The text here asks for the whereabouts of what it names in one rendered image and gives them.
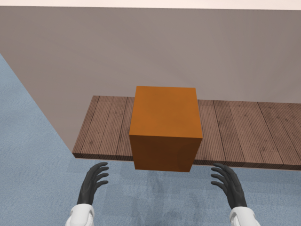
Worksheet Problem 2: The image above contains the robot right forearm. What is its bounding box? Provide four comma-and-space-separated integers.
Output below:
230, 206, 261, 226

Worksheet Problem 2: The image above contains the robot right hand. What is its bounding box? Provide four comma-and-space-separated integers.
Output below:
211, 163, 247, 209

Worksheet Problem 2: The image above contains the carton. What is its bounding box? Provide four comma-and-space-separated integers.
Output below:
129, 86, 203, 172

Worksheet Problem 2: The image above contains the robot left hand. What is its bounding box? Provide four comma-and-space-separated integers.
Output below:
77, 162, 109, 205

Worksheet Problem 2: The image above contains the table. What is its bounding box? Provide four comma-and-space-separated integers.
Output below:
72, 96, 301, 170

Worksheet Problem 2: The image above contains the robot left forearm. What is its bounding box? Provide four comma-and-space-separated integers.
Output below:
65, 204, 95, 226

